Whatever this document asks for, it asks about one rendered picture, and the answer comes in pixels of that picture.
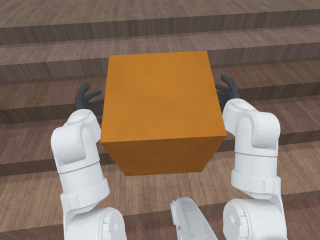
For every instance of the right robot thigh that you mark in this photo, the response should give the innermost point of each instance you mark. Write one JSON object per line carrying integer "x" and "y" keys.
{"x": 192, "y": 222}

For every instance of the robot right upper arm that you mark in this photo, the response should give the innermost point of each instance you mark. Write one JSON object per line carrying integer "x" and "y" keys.
{"x": 253, "y": 219}

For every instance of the right robot forearm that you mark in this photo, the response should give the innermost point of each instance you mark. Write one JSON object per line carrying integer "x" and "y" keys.
{"x": 256, "y": 146}

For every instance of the left robot forearm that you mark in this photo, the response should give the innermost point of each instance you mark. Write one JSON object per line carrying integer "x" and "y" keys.
{"x": 77, "y": 161}

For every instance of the robot left upper arm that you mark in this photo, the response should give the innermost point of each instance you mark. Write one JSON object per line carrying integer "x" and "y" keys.
{"x": 101, "y": 224}

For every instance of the left robot hand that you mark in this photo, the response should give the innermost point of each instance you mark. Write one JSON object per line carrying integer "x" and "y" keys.
{"x": 81, "y": 101}

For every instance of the right robot hand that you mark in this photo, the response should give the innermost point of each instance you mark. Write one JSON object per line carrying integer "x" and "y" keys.
{"x": 230, "y": 93}

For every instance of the carton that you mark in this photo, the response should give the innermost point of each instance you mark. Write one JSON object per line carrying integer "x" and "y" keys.
{"x": 161, "y": 113}

